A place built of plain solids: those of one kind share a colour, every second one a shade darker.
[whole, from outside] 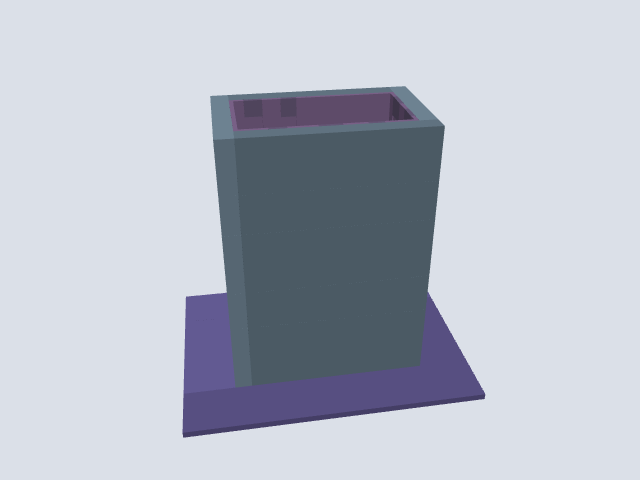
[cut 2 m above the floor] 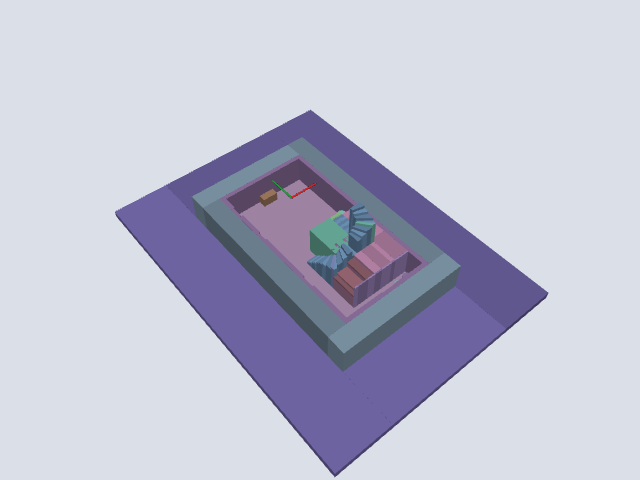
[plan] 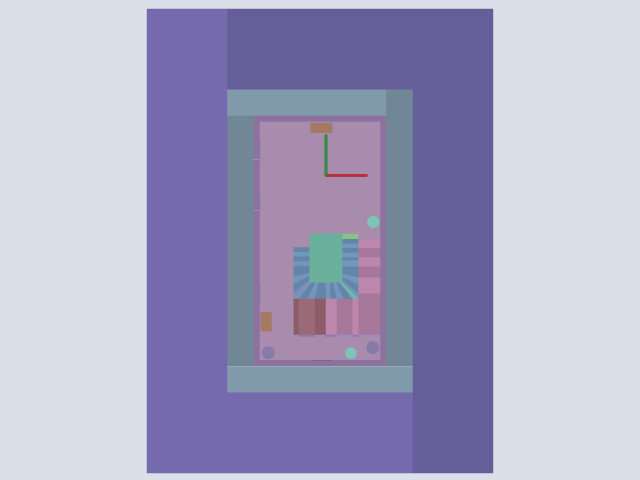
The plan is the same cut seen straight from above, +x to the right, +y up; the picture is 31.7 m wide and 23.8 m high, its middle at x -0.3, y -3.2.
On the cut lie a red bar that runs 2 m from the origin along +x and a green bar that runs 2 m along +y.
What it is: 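A harbour's pilots' and signal tower of tall halls, each with a gallery across one end; its two long stairs turn on winders round a masonry block, nothing at their outer side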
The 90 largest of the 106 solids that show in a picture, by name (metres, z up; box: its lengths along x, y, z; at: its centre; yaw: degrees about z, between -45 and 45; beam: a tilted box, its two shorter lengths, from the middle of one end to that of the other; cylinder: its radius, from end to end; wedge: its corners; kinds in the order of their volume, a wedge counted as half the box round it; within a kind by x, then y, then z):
{
 "wall_fill_1": {"box": [1.31, 12.41, 6.0], "at": [-4.24, -3.25, 2.65]},
 "wall_fill_2": {"box": [1.31, 12.41, 3.94], "at": [-4.24, -3.25, 18.53]},
 "wall_fill_3": {"box": [7.88, 1.31, 6.0], "at": [-0.95, 3.61, 2.65]},
 "wall_fill_4": {"box": [7.88, 1.31, 3.94], "at": [-0.95, 3.61, 18.53]},
 "wall_fill_5": {"box": [9.19, 1.31, 6.0], "at": [-0.3, -10.11, 2.65]},
 "wall_fill_6": {"box": [9.19, 1.31, 3.14], "at": [-0.3, -10.11, 7.22]},
 "wall_fill_7": {"box": [9.19, 1.31, 4.78], "at": [-0.3, -10.11, 11.19]},
 "wall_fill_8": {"box": [9.19, 1.31, 2.98], "at": [-0.3, -10.11, 15.07]},
 "wall_fill_9": {"box": [9.19, 1.31, 3.94], "at": [-0.3, -10.11, 18.53]},
 "wall_fill_10": {"box": [1.31, 13.72, 6.0], "at": [3.64, -2.59, 2.65]},
 "wall_fill_11": {"box": [1.31, 13.72, 3.14], "at": [3.64, -2.59, 7.22]},
 "wall_fill_12": {"box": [1.31, 13.72, 4.78], "at": [3.64, -2.59, 11.19]},
 "wall_fill_13": {"box": [1.31, 13.72, 2.98], "at": [3.64, -2.59, 15.07]},
 "wall_fill_14": {"box": [1.31, 13.72, 3.94], "at": [3.64, -2.59, 18.53]},
 "ground_garden_1": {"box": [4.0, 23.03, 0.5], "at": [-6.89, -3.25, -0.27]},
 "ground_garden_2": {"box": [9.19, 4.0, 0.5], "at": [-0.3, -12.76, -0.27]},
 "ground_garden_3": {"box": [9.19, 4.0, 0.5], "at": [-0.3, 6.27, -0.27]},
 "ground_garden_4": {"box": [4.0, 23.03, 0.5], "at": [6.3, -3.25, -0.27]},
 "wall_1": {"box": [0.2, 1.34, 1.44], "at": [-3.49, -7.72, 18.53]},
 "wall_2": {"box": [0.2, 0.88, 1.33], "at": [-3.49, -5.84, 1.56]},
 "wall_3": {"box": [0.2, 1.17, 1.3], "at": [-3.49, -5.1, 18.46]},
 "wall_4": {"box": [0.2, 0.91, 1.46], "at": [-3.49, 1.24, 1.63]},
 "wall_5": {"box": [0.3, 1.07, 3.94], "at": [-3.44, -8.92, 18.53]},
 "wall_6": {"box": [0.3, 3.17, 6.0], "at": [-3.44, -7.87, 2.65]},
 "wall_7": {"box": [0.3, 1.37, 3.94], "at": [-3.44, -6.37, 18.53]},
 "wall_8": {"box": [0.3, 3.68, 6.0], "at": [-3.44, -3.57, 2.65]},
 "wall_9": {"box": [0.3, 7.48, 3.94], "at": [-3.44, -0.78, 18.53]},
 "wall_10": {"box": [0.3, 1.82, 6.0], "at": [-3.44, -0.12, 2.65]},
 "wall_11": {"box": [0.3, 1.26, 6.0], "at": [-3.44, 2.33, 2.65]},
 "wall_12": {"box": [1.12, 0.3, 3.94], "at": [-3.02, 2.81, 18.53]},
 "wall_13": {"box": [2.91, 0.3, 6.0], "at": [-2.13, -9.3, 2.65]},
 "wall_14": {"box": [6.57, 0.3, 3.94], "at": [-0.3, -9.3, 18.53]},
 "wall_15": {"box": [6.57, 0.3, 6.0], "at": [-0.3, 2.81, 2.65]},
 "wall_16": {"box": [1.22, 0.3, 3.94], "at": [-0.16, 2.81, 18.53]},
 "wall_17": {"box": [1.05, 0.26, 2.1], "at": [-0.15, -9.33, 1.05]},
 "wall_18": {"box": [2.61, 0.3, 6.0], "at": [1.68, -9.3, 2.65]},
 "wall_19": {"box": [0.3, 2.28, 3.94], "at": [2.84, -8.31, 18.53]},
 "wall_20": {"box": [0.3, 2.07, 3.94], "at": [2.84, -4.91, 18.53]},
 "wall_21": {"box": [0.3, 12.41, 6.0], "at": [2.84, -3.25, 2.65]},
 "wall_22": {"box": [0.3, 1.71, 3.94], "at": [2.84, -1.36, 18.53]},
 "wall_23": {"box": [0.3, 2.34, 3.94], "at": [2.84, 1.79, 18.53]},
 "wall_own_block_1": {"box": [1.64, 2.44, 8.82], "at": [0.0, -4.1, 4.39]},
 "wall_bin_1": {"box": [0.26, 1.79, 1.07], "at": [-1.49, -7.0, 0.51]},
 "wall_bin_2": {"box": [0.55, 1.79, 1.69], "at": [-0.29, -7.0, 0.82]},
 "wall_bin_3": {"box": [0.54, 1.79, 2.31], "at": [0.25, -7.0, 1.14]},
 "wall_bin_4": {"box": [0.78, 1.79, 2.73], "at": [0.92, -7.0, 1.34]},
 "wall_bin_5": {"box": [0.3, 1.79, 2.93], "at": [1.46, -7.0, 1.45]},
 "wall_bin_6": {"box": [1.08, 2.04, 2.93], "at": [2.15, -6.87, 1.45]},
 "wall_bin_7": {"box": [1.08, 0.79, 3.14], "at": [2.15, -5.46, 1.55]},
 "wall_bin_8": {"box": [1.08, 0.55, 3.55], "at": [2.15, -4.79, 1.76]},
 "wall_bin_9": {"box": [1.08, 0.46, 4.17], "at": [2.15, -4.29, 2.07]},
 "wall_bin_10": {"box": [1.08, 0.46, 4.59], "at": [2.15, -3.83, 2.27]},
 "wall_bin_11": {"box": [1.08, 0.46, 5.0], "at": [2.15, -3.38, 2.48]},
 "floor_1": {"box": [5.98, 11.82, 0.35], "at": [-0.3, -3.25, -0.18]},
 "step_1": {"wedge": [[-1.61, -6.11, -0.05], [-1.61, -6.11, 1.86], [-1.26, -6.11, -0.05], [-1.26, -6.11, 1.86], [-0.82, -5.31, -0.05], [-0.82, -5.31, 1.86], [-0.62, -5.31, -0.05], [-0.62, -5.31, 1.86]]},
 "step_2": {"wedge": [[-1.61, -5.91, -0.05], [-1.61, -5.91, 1.66], [-1.61, -5.37, -0.05], [-1.61, -5.37, 1.66], [-0.81, -5.27, -0.05], [-0.81, -5.27, 1.66], [-0.81, -4.98, -0.05], [-0.81, -4.98, 1.66]]},
 "step_3": {"wedge": [[-1.61, -5.46, -0.05], [-1.61, -5.46, 1.45], [-1.61, -5.02, -0.05], [-1.61, -5.02, 1.45], [-0.81, -5.07, -0.05], [-0.81, -5.07, 1.45], [-0.81, -4.84, -0.05], [-0.81, -4.84, 1.45]]},
 "step_4": {"wedge": [[-1.36, -6.11, -0.05], [-1.36, -6.11, 2.07], [-0.83, -6.11, -0.05], [-0.83, -6.11, 2.07], [-0.72, -5.31, -0.05], [-0.72, -5.31, 2.07], [-0.44, -5.31, -0.05], [-0.44, -5.31, 2.07]]},
 "step_5": {"box": [0.8, 0.31, 1.09], "at": [-1.22, -4.63, 0.49]},
 "step_6": {"wedge": [[-0.92, -6.11, -0.05], [-0.92, -6.11, 2.28], [-0.53, -5.31, -0.05], [-0.53, -5.31, 2.28], [-0.48, -6.11, -0.05], [-0.48, -6.11, 2.28], [-0.3, -5.31, -0.05], [-0.3, -5.31, 2.28]]},
 "step_7": {"wedge": [[-0.56, -6.11, -0.05], [-0.56, -6.11, 2.48], [-0.38, -5.31, -0.05], [-0.38, -5.31, 2.48], [-0.17, -6.11, -0.05], [-0.17, -6.11, 2.48], [-0.17, -5.31, -0.05], [-0.17, -5.31, 2.48]]},
 "step_8": {"box": [0.31, 0.8, 2.74], "at": [-0.09, -5.71, 1.32]},
 "step_9": {"box": [0.31, 0.8, 2.95], "at": [0.14, -5.71, 1.42]},
 "step_10": {"wedge": [[0.21, -6.11, -0.05], [0.21, -6.11, 3.1], [0.21, -5.31, -0.05], [0.21, -5.31, 3.1], [0.42, -5.31, -0.05], [0.42, -5.31, 3.1], [0.61, -6.11, -0.05], [0.61, -6.11, 3.1]]},
 "step_11": {"wedge": [[0.34, -5.31, -0.05], [0.34, -5.31, 3.31], [0.53, -6.11, -0.05], [0.53, -6.11, 3.31], [0.58, -5.31, -0.05], [0.58, -5.31, 3.31], [0.96, -6.11, -0.05], [0.96, -6.11, 3.31]]},
 "step_12": {"wedge": [[0.49, -5.31, -0.05], [0.49, -5.31, 3.52], [0.77, -5.31, -0.05], [0.77, -5.31, 3.52], [0.87, -6.11, -0.05], [0.87, -6.11, 3.52], [1.41, -6.11, -0.05], [1.41, -6.11, 3.52]]},
 "step_13": {"wedge": [[0.82, -5.31, -0.05], [0.82, -5.31, 3.73], [0.82, -5.12, -0.05], [0.82, -5.12, 3.73], [1.62, -6.11, -0.05], [1.62, -6.11, 3.73], [1.62, -5.75, -0.05], [1.62, -5.75, 3.73]]},
 "step_14": {"wedge": [[0.82, -5.22, -0.05], [0.82, -5.22, 3.93], [0.82, -4.94, -0.05], [0.82, -4.94, 3.93], [1.62, -5.85, -0.05], [1.62, -5.85, 3.93], [1.62, -5.32, -0.05], [1.62, -5.32, 3.93]]},
 "step_15": {"wedge": [[0.82, -5.03, -0.05], [0.82, -5.03, 4.14], [0.82, -4.8, -0.05], [0.82, -4.8, 4.14], [1.62, -5.41, -0.05], [1.62, -5.41, 4.14], [1.62, -4.98, -0.05], [1.62, -4.98, 4.14]]},
 "step_16": {"wedge": [[0.82, -4.88, -0.05], [0.82, -4.88, 4.35], [0.82, -4.66, -0.05], [0.82, -4.66, 4.35], [1.62, -5.06, -0.05], [1.62, -5.06, 4.35], [1.62, -4.66, -0.05], [1.62, -4.66, 4.35]]},
 "step_17": {"box": [0.8, 0.31, 4.6], "at": [1.22, -4.59, 2.25]},
 "step_18": {"box": [0.8, 0.31, 4.81], "at": [1.22, -4.36, 2.36]},
 "step_19": {"box": [0.8, 0.31, 5.02], "at": [1.22, -4.13, 2.46]},
 "step_20": {"box": [0.8, 0.31, 5.23], "at": [1.22, -3.91, 2.56]},
 "step_21": {"box": [0.8, 0.31, 5.43], "at": [1.22, -3.68, 2.67]},
 "step_22": {"box": [0.8, 0.31, 5.64], "at": [1.22, -3.45, 2.77]},
 "step_23": {"box": [0.8, 0.31, 5.85], "at": [1.22, -3.22, 2.87]},
 "wall_head_1": {"box": [0.3, 1.34, 1.25], "at": [-3.44, -7.72, 19.88]},
 "wall_head_2": {"box": [0.3, 1.17, 1.39], "at": [-3.44, -5.1, 19.81]},
 "wall_head_3": {"box": [1.69, 0.3, 1.42], "at": [-1.62, 2.81, 19.79]},
 "wall_head_4": {"box": [1.53, 0.3, 1.48], "at": [1.22, 2.81, 19.77]},
 "step_w2t04a_1": {"wedge": [[0.67, -5.31, -0.05], [0.67, -5.31, 3.73], [0.82, -5.31, -0.05], [0.82, -5.31, 3.73], [1.31, -6.11, -0.05], [1.31, -6.11, 3.73], [1.62, -6.11, -0.05], [1.62, -6.11, 3.73]]},
 "floor_hda_1": {"box": [0.8, 0.27, 6.05], "at": [1.22, -3.01, 2.98]},
 "wall_own_part_bin_1": {"box": [0.78, 0.1, 4.08], "at": [0.92, -7.94, 2.02]},
 "wall_own_part_bin_2": {"box": [1.08, 0.1, 4.28], "at": [2.15, -7.94, 2.12]},
 "chest_1": {"box": [0.55, 0.97, 0.66], "at": [-2.97, -7.25, 0.31]},
 "chest_2": {"box": [1.1, 0.52, 0.66], "at": [-0.23, 2.36, 0.31]},
 "step_w1t04a_1": {"wedge": [[-1.61, -6.11, -0.05], [-1.61, -6.11, 1.86], [-1.61, -5.8, -0.05], [-1.61, -5.8, 1.86], [-0.81, -5.31, -0.05], [-0.81, -5.31, 1.86], [-0.81, -5.17, -0.05], [-0.81, -5.17, 1.86]]},
 "barrel_1": {"cylinder": 0.29, "from": [1.24, -8.82, -0.02], "to": [1.24, -8.82, 0.81]},
 "barrel_2": {"cylinder": 0.31, "from": [2.34, -2.31, -0.02], "to": [2.34, -2.31, 0.84]}
}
